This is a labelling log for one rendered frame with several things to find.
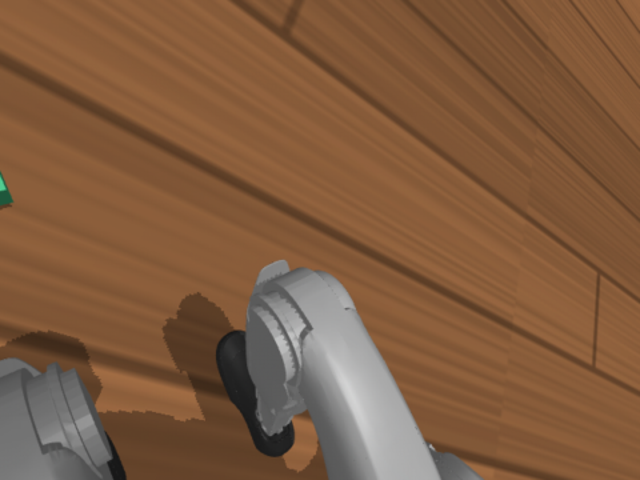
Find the right robot foot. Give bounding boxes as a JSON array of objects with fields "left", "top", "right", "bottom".
[{"left": 216, "top": 330, "right": 295, "bottom": 457}]

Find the right robot hand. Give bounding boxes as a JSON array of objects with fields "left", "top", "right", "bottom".
[{"left": 425, "top": 441, "right": 484, "bottom": 480}]

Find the carton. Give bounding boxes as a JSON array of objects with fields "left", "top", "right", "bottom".
[{"left": 0, "top": 171, "right": 13, "bottom": 205}]

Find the left robot foot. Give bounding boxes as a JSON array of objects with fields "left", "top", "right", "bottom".
[{"left": 104, "top": 430, "right": 126, "bottom": 480}]

